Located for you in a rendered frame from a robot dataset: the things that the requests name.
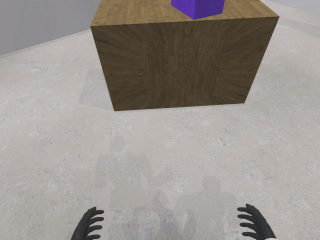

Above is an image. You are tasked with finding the left robot hand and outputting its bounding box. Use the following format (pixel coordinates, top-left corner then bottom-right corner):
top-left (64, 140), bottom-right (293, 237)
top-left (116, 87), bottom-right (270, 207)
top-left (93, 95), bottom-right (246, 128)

top-left (71, 206), bottom-right (104, 240)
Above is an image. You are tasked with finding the right robot hand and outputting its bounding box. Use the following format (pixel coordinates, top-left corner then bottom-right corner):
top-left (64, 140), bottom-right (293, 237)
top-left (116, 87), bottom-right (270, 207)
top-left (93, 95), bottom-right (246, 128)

top-left (237, 203), bottom-right (277, 240)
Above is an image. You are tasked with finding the pedestal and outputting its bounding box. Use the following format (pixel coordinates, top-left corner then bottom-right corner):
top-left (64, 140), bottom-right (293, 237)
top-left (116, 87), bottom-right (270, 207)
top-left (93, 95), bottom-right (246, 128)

top-left (90, 0), bottom-right (280, 111)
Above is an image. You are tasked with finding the carton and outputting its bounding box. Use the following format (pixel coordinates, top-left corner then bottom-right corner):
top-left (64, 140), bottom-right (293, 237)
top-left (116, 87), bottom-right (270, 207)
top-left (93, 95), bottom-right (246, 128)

top-left (171, 0), bottom-right (225, 20)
